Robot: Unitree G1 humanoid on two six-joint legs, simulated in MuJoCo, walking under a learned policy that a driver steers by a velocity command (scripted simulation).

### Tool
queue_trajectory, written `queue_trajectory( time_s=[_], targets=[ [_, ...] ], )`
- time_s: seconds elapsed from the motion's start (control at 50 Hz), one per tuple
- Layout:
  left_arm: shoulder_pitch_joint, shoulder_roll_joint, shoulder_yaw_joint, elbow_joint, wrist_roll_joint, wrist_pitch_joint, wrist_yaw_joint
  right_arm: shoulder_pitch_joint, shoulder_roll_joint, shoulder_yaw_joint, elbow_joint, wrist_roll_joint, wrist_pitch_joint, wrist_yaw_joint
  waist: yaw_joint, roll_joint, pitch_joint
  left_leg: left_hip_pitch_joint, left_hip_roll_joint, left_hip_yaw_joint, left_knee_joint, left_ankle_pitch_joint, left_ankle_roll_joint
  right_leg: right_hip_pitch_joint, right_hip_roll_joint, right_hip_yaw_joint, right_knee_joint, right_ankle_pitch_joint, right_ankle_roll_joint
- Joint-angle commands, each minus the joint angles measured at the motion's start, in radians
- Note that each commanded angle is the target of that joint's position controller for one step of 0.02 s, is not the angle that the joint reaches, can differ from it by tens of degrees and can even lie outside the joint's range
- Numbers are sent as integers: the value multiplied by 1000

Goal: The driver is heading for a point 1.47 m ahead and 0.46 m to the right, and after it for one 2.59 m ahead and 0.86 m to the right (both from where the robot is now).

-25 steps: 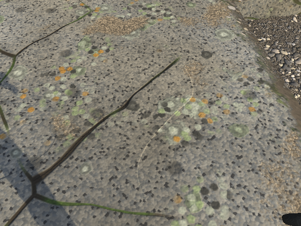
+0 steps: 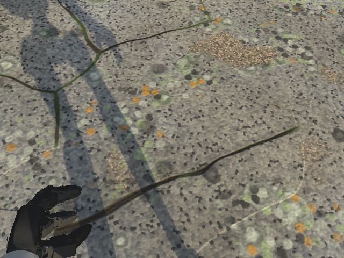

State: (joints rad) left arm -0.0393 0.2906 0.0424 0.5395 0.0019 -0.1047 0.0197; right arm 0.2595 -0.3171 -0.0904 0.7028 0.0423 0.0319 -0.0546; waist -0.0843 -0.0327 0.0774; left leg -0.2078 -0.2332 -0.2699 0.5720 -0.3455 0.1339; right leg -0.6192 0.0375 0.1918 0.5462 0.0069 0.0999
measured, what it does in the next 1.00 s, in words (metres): walks ahead, turning right: right foot, then left foot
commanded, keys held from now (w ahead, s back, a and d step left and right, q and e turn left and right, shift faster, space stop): e+shift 0.76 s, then w+e+shift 0.08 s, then w+q+shift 0.16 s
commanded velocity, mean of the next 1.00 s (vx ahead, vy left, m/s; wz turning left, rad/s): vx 0.14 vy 0.00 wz -0.47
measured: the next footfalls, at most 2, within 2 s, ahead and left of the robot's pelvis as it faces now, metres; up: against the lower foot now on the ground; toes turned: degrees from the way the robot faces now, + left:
right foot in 0.04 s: +0.25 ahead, -0.12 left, +0.00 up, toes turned +11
left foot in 0.36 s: +0.16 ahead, +0.07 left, +0.00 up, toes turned -15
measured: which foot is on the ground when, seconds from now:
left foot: down 0.00-0.04, up 0.06-0.34, down 0.36-0.80, up 0.82-1.00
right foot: up 0.00-0.02, down 0.04-0.36, up 0.38-0.78, down 0.80-1.00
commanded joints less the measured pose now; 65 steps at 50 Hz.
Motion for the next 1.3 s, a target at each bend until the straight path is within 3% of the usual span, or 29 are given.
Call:
queue_trajectory(
  time_s=[0.02, 0.04, 0.06, 0.08, 0.1, 0.12, 0.14, 0.18, 0.24, 0.36, 0.38, 0.4, 0.42, 0.46, 0.6, 0.68, 0.76, 0.8, 0.82, 0.84, 0.86, 0.88, 0.92, 0.98, 1.0, 1.08, 1.22, 1.26, 1.3],
  targets=[
    [172, 96, 46, -1, 4, -7, -6, -58, -66, -17, -75, -19, -6, -12, 110, 163, -221, -70, 110, -101, 115, 472, -72, 436, 52, -106, -138, 237, -26],
    [263, 102, 45, 25, 28, -14, -3, -47, -20, 2, -81, -28, -12, -3, 142, 125, -297, -40, 93, -35, 316, 338, -103, 560, -42, -75, -177, 378, -83],
    [285, 119, 34, 15, 49, -14, 0, 32, 55, 28, -85, -56, -14, 1, 109, -80, -380, -223, 8, 18, 631, -373, -141, 789, -282, 181, -54, 904, -226],
    [299, 139, 35, 38, 57, -13, -6, 230, -8, 27, -76, -27, -24, 28, 14, -243, -503, -361, 20, -47, 848, -419, -169, 896, -538, 612, -55, 761, -464],
    [220, 82, 31, 4, 41, -7, -10, 205, -98, 12, -9, -23, -10, 35, 53, -116, -475, -353, 103, -44, 879, -297, -197, 795, -459, 614, -116, 415, -468],
    [177, 44, 18, -4, 26, 9, -17, 62, -135, 2, -19, -33, 11, 33, 82, -34, -345, -382, 144, 55, 865, -223, -215, 688, -335, 462, -136, 169, -397],
    [156, 59, 15, -10, 8, 32, -22, -19, -127, 0, -41, -52, 22, 27, 80, 30, -264, -386, 151, 118, 813, -180, -222, 567, -253, 406, -182, -34, -344],
    [130, 141, 46, -12, -14, 70, -22, -84, -85, 7, -77, -54, 22, 27, 55, 15, -114, -305, 154, 161, 538, -148, -209, 358, -140, 335, -261, -239, -268],
    [177, 147, 68, -3, -5, 97, -18, -91, -18, 24, -62, -39, 4, 17, 68, -96, -150, -149, 114, 196, 243, -198, -186, 347, -88, 301, -293, -202, -265],
    [205, 149, 93, -5, -39, 124, 10, -34, -80, -2, -18, -37, -13, 33, 27, -141, -188, 170, 165, 151, -170, 99, -82, 194, -50, 352, -308, -546, -173],
    [183, 122, 88, -31, -41, 125, 14, 24, -150, -20, -1, -67, -18, 34, 9, -4, -205, 270, 325, -9, -233, -1, 7, 42, 26, 236, -156, -616, -110],
    [221, 99, 86, -30, -54, 120, 10, -62, -166, -20, -22, -87, -22, 31, 50, 257, -181, 200, 552, -216, -310, 63, 112, -35, 133, 12, 196, -594, -83],
    [266, 167, 108, -14, -38, 112, 6, -168, -107, -2, -59, -107, -35, 23, 92, 231, -139, 100, 603, -208, -297, 229, 138, -49, 59, -9, 408, -559, -50],
    [347, 160, 110, 42, -25, 128, 7, -267, -30, 19, -88, -70, -44, 4, 134, 123, -121, 87, 498, -21, -248, 354, 63, -36, 27, -52, 574, -453, -26],
    [206, 75, 50, -49, -33, 143, -23, -126, -100, 0, -53, -61, -15, -5, 30, 149, -99, 223, 483, 187, -228, 578, 102, -104, -105, -184, 489, -337, 50],
    [199, 86, 43, -72, -29, 148, -42, -134, -162, -27, -52, -51, -13, 18, 38, 172, -118, 155, 521, 277, -211, 616, 85, 70, -108, -252, 305, -339, 7],
    [220, 115, 62, -74, -29, 176, -49, -146, -164, -40, -43, -10, -38, 44, 79, 190, -133, 139, 552, 344, -100, 606, 13, 224, -79, -286, 84, -298, -71],
    [372, 170, 100, -15, -39, 182, -31, -91, -123, -37, -22, -7, -51, 52, 138, 80, -223, -47, 496, 426, 110, 224, -67, 557, -18, -266, -32, -306, -163],
    [511, 289, 137, 10, -57, 169, -18, -132, -43, -10, -58, -44, -57, 58, 185, -182, -210, -386, 384, 494, 460, -194, -140, 771, -224, 89, -123, -349, -286],
    [526, 352, 134, -20, -32, 118, -33, -244, -26, 1, -153, -55, -87, 58, 212, -307, -252, -739, 213, 269, 668, -299, -163, 842, -399, 649, -312, -786, -493],
    [505, 235, 99, -8, -25, 85, -41, -306, -113, -19, -149, -13, -114, 70, 242, -164, -182, -812, 281, 181, 713, -220, -129, 824, -421, 575, -380, -912, -467],
    [453, 187, 75, -1, -20, 67, -35, -278, -139, -26, -136, 3, -130, 80, 193, -157, -125, -789, 306, 192, 670, -130, -102, 742, -401, 483, -371, -856, -421],
    [338, 123, 45, -10, -13, 55, -24, -176, -125, -25, -67, -32, -135, 83, 117, -103, -83, -666, 363, 208, 533, 46, -115, 612, -310, 258, -345, -615, -346],
    [334, 147, 43, 4, 12, 33, -15, -137, -89, -10, -21, -24, -118, 87, 110, -91, -63, -623, 365, 244, 491, 258, -146, 556, -262, 98, -403, -485, -310],
    [406, 168, 46, 55, 41, 44, -30, -114, -46, 13, 2, -128, -69, 111, 107, -36, -66, -559, 340, 301, 491, 255, -161, 508, -220, 9, -444, -435, -270],
    [443, 148, 42, 95, 40, 31, -37, -153, -68, 0, -15, -66, -37, 135, 126, -71, 31, -662, 271, 182, 464, 314, -167, 529, -265, -108, -498, -426, -243],
    [428, 126, 39, 183, 41, 3, -13, -242, -45, 23, -58, -80, -45, 163, 124, -38, 115, -653, 318, 312, 252, 329, -62, 678, -302, -323, -559, -228, -214],
    [431, 136, 40, 214, 44, 9, -8, -249, -20, 38, -79, -75, -41, 159, 116, -40, 109, -576, 290, 387, 170, 237, 0, 735, -298, -401, -484, 145, -202],
    [437, 181, 45, 231, 51, 24, 1, -152, -40, 32, -71, -61, -36, 137, 63, -91, -16, -397, 181, 475, 174, 95, 63, 818, -311, -438, -236, 862, -191]
  ],
)
Keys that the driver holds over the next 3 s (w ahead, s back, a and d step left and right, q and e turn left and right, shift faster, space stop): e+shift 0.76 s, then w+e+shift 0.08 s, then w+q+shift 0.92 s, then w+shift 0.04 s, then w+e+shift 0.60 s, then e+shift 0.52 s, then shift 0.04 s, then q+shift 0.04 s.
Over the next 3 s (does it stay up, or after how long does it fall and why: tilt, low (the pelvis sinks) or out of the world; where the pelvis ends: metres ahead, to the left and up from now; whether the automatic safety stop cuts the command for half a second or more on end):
stays up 1.70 -0.35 -0.01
